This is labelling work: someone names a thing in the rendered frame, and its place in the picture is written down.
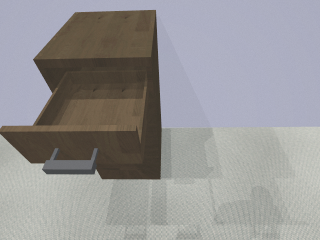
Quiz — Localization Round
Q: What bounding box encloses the cabinet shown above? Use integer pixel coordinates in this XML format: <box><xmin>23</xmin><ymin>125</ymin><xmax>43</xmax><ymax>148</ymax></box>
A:
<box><xmin>33</xmin><ymin>10</ymin><xmax>162</xmax><ymax>180</ymax></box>

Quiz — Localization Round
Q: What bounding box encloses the drawer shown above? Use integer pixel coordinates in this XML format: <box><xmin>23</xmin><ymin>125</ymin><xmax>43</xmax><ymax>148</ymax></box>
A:
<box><xmin>0</xmin><ymin>70</ymin><xmax>149</xmax><ymax>164</ymax></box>

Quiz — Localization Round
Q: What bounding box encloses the handle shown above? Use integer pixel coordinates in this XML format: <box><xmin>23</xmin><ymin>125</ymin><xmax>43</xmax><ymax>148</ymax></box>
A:
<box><xmin>42</xmin><ymin>148</ymin><xmax>99</xmax><ymax>175</ymax></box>

